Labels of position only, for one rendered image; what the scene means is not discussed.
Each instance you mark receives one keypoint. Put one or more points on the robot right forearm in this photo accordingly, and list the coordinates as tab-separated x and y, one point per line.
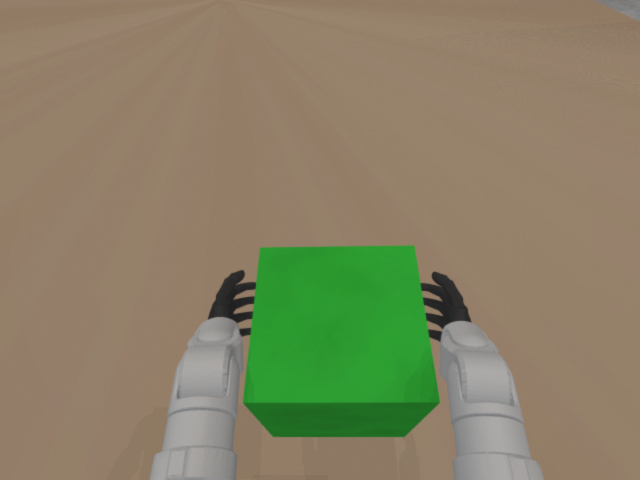
490	438

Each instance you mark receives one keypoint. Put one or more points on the carton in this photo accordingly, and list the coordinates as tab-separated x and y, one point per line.
339	343

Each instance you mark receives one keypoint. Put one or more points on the left robot hand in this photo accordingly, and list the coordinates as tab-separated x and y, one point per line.
224	305

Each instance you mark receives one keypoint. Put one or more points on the right robot hand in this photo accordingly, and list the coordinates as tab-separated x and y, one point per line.
451	306

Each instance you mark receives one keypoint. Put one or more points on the robot left forearm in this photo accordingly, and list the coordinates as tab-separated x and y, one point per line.
199	435

